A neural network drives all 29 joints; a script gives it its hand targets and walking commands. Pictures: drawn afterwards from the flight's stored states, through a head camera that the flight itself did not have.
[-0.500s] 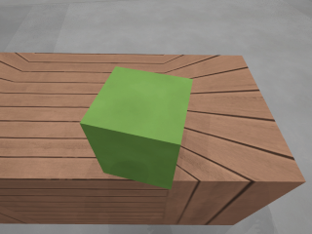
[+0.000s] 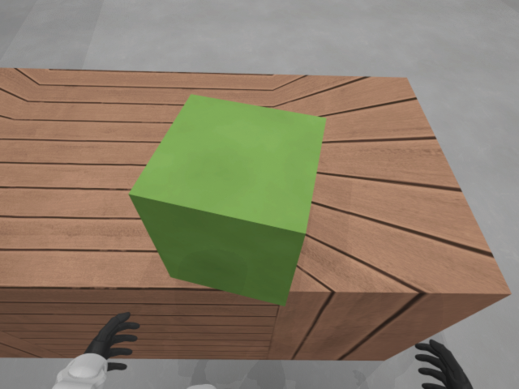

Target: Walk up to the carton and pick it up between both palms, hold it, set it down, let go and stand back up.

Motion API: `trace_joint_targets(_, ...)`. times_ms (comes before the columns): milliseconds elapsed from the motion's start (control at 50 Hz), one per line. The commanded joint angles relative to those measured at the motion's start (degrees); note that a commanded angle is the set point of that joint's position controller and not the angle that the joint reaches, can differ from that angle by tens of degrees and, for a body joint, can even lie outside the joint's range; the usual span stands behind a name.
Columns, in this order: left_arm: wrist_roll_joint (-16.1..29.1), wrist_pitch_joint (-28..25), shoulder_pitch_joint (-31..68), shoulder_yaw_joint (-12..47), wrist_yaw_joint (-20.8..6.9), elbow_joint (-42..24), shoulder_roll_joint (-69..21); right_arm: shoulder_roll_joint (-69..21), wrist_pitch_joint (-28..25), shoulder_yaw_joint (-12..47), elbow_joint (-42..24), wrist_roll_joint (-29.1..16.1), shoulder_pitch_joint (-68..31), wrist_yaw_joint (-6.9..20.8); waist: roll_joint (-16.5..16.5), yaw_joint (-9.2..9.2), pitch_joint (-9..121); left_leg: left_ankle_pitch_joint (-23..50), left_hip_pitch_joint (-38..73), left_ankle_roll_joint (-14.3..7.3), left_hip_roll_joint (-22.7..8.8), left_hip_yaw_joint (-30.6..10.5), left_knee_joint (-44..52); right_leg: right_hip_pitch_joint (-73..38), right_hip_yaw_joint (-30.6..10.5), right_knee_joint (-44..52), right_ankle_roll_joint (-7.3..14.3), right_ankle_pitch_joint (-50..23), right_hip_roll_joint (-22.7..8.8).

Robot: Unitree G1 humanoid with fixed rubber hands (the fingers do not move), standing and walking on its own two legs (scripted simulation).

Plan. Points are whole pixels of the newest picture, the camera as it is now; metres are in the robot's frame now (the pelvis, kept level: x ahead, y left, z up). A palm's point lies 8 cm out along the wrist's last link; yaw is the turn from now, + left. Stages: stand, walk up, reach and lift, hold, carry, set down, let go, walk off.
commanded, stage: reach and lift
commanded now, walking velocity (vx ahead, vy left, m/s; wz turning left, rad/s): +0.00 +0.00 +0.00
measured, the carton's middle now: (240, 205) +0.39 +0.05 +0.04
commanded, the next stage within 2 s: none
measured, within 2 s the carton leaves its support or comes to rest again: neither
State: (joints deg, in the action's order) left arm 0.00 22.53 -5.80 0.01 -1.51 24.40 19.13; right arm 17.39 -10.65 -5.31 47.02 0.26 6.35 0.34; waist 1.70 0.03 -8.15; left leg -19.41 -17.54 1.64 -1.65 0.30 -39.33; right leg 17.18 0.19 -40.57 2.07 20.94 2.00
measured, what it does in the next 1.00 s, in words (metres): shifts its weight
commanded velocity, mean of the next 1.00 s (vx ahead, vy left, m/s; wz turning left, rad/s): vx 0.00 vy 0.00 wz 0.00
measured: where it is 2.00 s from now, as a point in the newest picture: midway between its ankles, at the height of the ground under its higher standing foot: outside the picture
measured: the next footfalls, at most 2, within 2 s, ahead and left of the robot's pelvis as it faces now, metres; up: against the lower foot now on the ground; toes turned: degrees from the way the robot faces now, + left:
none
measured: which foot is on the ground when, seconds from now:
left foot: down 0.00-1.00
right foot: down 0.00-1.00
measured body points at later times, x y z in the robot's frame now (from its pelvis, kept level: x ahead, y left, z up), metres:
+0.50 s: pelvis -0.05 +0.04 +0.01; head -0.07 +0.07 +0.46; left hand +0.15 +0.29 -0.04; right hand +0.11 -0.21 -0.03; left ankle +0.02 +0.14 -0.72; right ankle +0.01 -0.09 -0.72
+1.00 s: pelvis -0.04 +0.04 +0.02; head -0.05 +0.06 +0.47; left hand +0.18 +0.26 +0.02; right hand +0.13 -0.19 +0.02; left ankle +0.02 +0.14 -0.72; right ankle -0.07 -0.08 -0.72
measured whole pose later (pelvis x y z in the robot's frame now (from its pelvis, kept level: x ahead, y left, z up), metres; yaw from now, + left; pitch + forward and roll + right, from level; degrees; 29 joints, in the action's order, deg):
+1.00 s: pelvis -0.04 +0.04 +0.02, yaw +0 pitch -5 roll -1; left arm 5.5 10.1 -14.5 1.6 0.4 4.0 15.6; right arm 6.6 0.8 -4.8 4.1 -2.5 23.4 -2.5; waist 1.8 0.0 -3.1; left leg -10.2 -12.9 -1.0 0.9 1.0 -27.8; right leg 4.4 0.2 -26.8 0.6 17.6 0.7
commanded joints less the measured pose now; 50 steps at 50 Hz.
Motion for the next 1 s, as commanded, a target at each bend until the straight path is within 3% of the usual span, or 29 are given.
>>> trace_joint_targets(0, -2.0, -4.5, -4.6, -9.1, 1.5, -10.5, 8.2, 5.5, -2.2, -1.9, -10.9, -2.6, 7.0, -1.4, 4.0, 0.2, 18.6, 17.4, 11.9, -0.1, 2.7, 2.8, 11.2, -14.3, -0.4, 12.0, -4.8, -41.1, -2.4)
trace_joint_targets(80, 0.2, -4.9, -5.0, -6.1, 2.3, -12.3, 6.1, 4.9, -0.9, -3.9, -13.8, -1.8, 7.0, -0.9, 2.5, 0.91, 15.3, 14.4, 16.1, -0.4, 1.7, 3.2, 13.8, -8.4, 0.9, 15.9, -3.0, -25.7, -0.8)
trace_joint_targets(160, 2.3, -5.1, -4.0, -3.7, 3.3, -13.9, 6.1, 4.2, 0.7, -5.9, -20.2, -0.6, 6.5, -0.6, 1.9, -0.35, 13.3, 6.8, 16.1, -1.0, 1.3, 4.6, 17.0, -5.5, 0.2, 19.8, -1.2, -9.8, -1.5)
trace_joint_targets(240, 4.4, -5.6, -2.7, -2.3, 3.6, -18.8, 6.3, 2.1, 2.7, -4.8, -28.2, -2.0, 7.9, -0.8, 4.5, -0.97, 12.2, 5.4, 28.3, -0.4, 3.3, 3.3, 12.4, 12.0, -1.3, 25.0, 3.0, 3.7, -6.7)
trace_joint_targets(300, 5.3, -3.7, 0.4, -0.9, 3.3, -21.6, 7.0, 1.2, 5.2, -4.1, -33.1, -4.2, 8.5, -1.3, 6.4, -0.04, 12.0, 4.5, 42.4, 0.0, 4.7, 1.2, 6.6, 28.8, -2.7, 29.2, 7.0, 14.9, -10.8)
trace_joint_targets(320, 5.7, -3.0, 0.8, -0.1, 3.2, -23.0, 7.0, 1.4, 6.0, -3.9, -33.9, -5.1, 8.8, -1.6, 7.0, 0.12, 11.3, 5.2, 47.4, -0.1, 4.8, 0.2, 5.2, 33.6, -2.8, 30.2, 7.7, 16.8, -11.6)
trace_joint_targets(360, 5.7, -2.0, 2.0, 1.1, 3.1, -24.0, 6.3, 1.3, 7.8, -3.7, -35.4, -5.5, 7.8, -1.6, 6.4, 0.38, 9.1, 2.6, 46.9, -0.1, 3.9, -1.1, 5.9, 34.4, -2.4, 30.3, 8.0, 17.5, -11.5)
trace_joint_targets(400, 6.0, -1.5, 4.0, 2.0, 3.4, -27.0, 5.3, 2.4, 9.0, -4.5, -38.4, -6.1, 6.0, -1.2, 3.9, 0.99, 9.5, -2.8, 43.2, -0.4, 1.6, -3.7, 8.4, 31.1, -1.2, 27.3, 7.6, 14.4, -10.3)
trace_joint_targets(420, 5.5, -1.3, 3.8, 2.7, 3.6, -26.1, 4.4, 3.4, 9.5, -5.2, -38.8, -6.0, 5.6, -0.8, 0.6, 1.58, 8.9, -9.6, 36.2, -1.0, -0.7, -5.0, 12.6, 23.8, 0.2, 23.9, 6.2, 10.4, -7.9)
trace_joint_targets(460, 5.6, -2.2, 3.8, 5.9, 4.6, -25.5, 0.9, 6.3, 10.7, -7.5, -38.9, -5.6, 2.5, 1.1, -10.7, 3.44, 9.8, -29.1, 9.7, -2.9, -8.3, -8.3, 26.6, -5.3, 4.5, 12.6, 1.5, -5.1, 0.6)
trace_joint_targets(480, 4.8, -3.8, 3.5, 7.3, 5.1, -22.3, -1.1, 7.8, 10.6, -8.7, -37.8, -4.6, 0.1, 2.4, -17.9, 4.07, 9.7, -37.1, -11.7, -4.1, -13.3, -8.7, 35.7, -28.8, 5.8, 6.9, -2.0, -14.3, 6.0)
trace_joint_targets(500, 3.3, -5.0, 3.3, 6.1, 4.9, -19.3, -1.8, 10.0, 10.1, -8.9, -35.9, -4.8, -0.7, 3.3, -20.2, 4.06, 11.1, -35.4, -20.8, -4.8, -15.1, -7.7, 37.7, -39.2, 5.8, 4.1, -3.3, -19.0, 7.2)
trace_joint_targets(540, 3.8, -7.3, 5.3, 6.4, 4.4, -18.9, -2.2, 10.0, 9.1, -8.1, -36.7, -4.7, -3.9, 4.2, -16.6, 3.54, 10.8, -35.6, -24.4, -5.9, -13.9, -5.8, 37.5, -43.7, 4.3, 5.1, -3.6, -18.6, 6.9)
trace_joint_targets(560, 4.5, -8.3, 6.4, 7.5, 4.4, -18.9, -2.2, 9.7, 9.3, -8.5, -36.3, -4.6, -4.4, 4.6, -16.7, 3.67, 9.3, -35.2, -22.7, -5.2, -13.0, -5.5, 37.0, -40.3, 4.6, 5.6, -3.1, -16.8, 6.7)
trace_joint_targets(580, 5.4, -9.5, 6.3, 7.4, 4.0, -18.0, -1.2, 8.2, 9.5, -8.1, -36.3, -4.7, -3.0, 4.4, -13.0, 3.13, 7.5, -31.8, -19.2, -4.8, -10.6, -3.5, 35.3, -36.8, 3.0, 8.2, -2.3, -13.8, 5.6)
trace_joint_targets(620, 6.8, -11.0, 4.1, 6.2, 3.7, -19.6, 0.2, 3.7, 10.0, -7.4, -36.1, -4.3, 1.0, 3.3, -6.5, 2.74, 4.7, -15.6, -4.2, -3.1, -4.2, 1.5, 30.3, -22.5, 0.1, 17.4, -0.7, -6.5, 1.5)
trace_joint_targets(640, 7.8, -11.1, 3.3, 5.7, 3.5, -21.6, 1.3, 1.3, 10.2, -7.2, -35.8, -4.9, 3.0, 2.4, -2.2, 2.29, 3.9, -6.1, 9.3, -1.2, -0.5, 3.1, 25.5, -9.0, -2.1, 23.8, 0.5, -0.8, -2.2)
trace_joint_targets(680, 9.9, -11.1, 5.7, 4.0, 2.5, -25.9, 3.3, -3.2, 9.8, -2.8, -40.5, -9.5, 8.2, -0.2, 5.7, 1.86, 5.1, 5.7, 36.8, -0.1, 4.2, 0.7, 14.2, 21.3, -5.4, 32.1, 3.5, 8.9, -10.4)
trace_joint_targets(700, 10.7, -11.2, 5.4, 2.6, 2.1, -27.5, 4.9, -4.2, 9.9, -0.9, -43.6, -11.2, 9.8, -1.3, 6.6, 1.46, 5.4, 8.6, 45.9, 0.0, 4.8, -0.7, 11.5, 30.8, -6.3, 34.4, 3.9, 11.5, -12.7)
trace_joint_targets(720, 11.1, -11.2, 3.8, 2.7, 2.2, -28.2, 5.3, -4.1, 9.6, -1.2, -46.3, -11.2, 8.6, -1.8, 6.2, 0.72, 7.5, 9.8, 48.9, 0.2, 3.7, -1.8, 11.4, 33.0, -5.0, 34.1, 3.7, 10.7, -12.4)
trace_joint_targets(760, 10.3, -12.4, -1.6, 1.0, 3.1, -31.3, 4.8, -3.4, 8.5, -2.1, -50.6, -10.5, 9.3, -2.3, 1.8, -0.33, 9.2, 10.1, 42.1, 0.1, 2.1, -1.2, 14.9, 24.0, -2.9, 31.5, 2.0, 2.4, -9.4)
trace_joint_targets(860, 11.4, -15.1, -8.1, 0.5, 2.0, -30.1, 3.7, -5.4, 8.2, -0.5, -56.8, -10.7, 14.5, -3.8, 1.6, -0.22, 8.0, 8.6, 36.5, -0.7, 1.2, -1.4, 18.2, 14.8, -2.6, 29.8, 1.0, -1.8, -6.2)
trace_joint_targets(900, 10.9, -15.6, -10.6, -0.2, 1.7, -30.4, 3.4, -5.5, 8.2, -0.1, -56.4, -11.0, 16.5, -4.3, 0.4, -0.15, 7.8, 10.2, 35.9, -0.5, 1.0, -1.8, 18.5, 13.3, -2.9, 29.9, 1.1, -3.8, -6.0)
trace_joint_targets(980, 12.1, -18.3, -12.9, 1.0, 1.5, -33.8, 3.1, -6.6, 7.3, -0.1, -58.0, -11.2, 17.3, -4.6, -2.6, -0.41, 10.1, 15.0, 31.0, 0.3, -0.6, -2.4, 20.8, 4.6, -2.2, 28.1, -0.1, -9.1, -2.5)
